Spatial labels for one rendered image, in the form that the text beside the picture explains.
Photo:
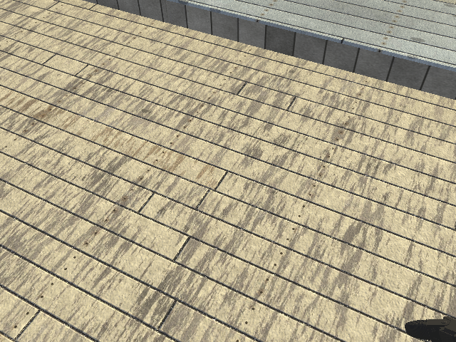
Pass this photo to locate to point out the robot right hand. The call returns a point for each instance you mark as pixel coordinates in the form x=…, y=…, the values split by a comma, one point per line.
x=436, y=330

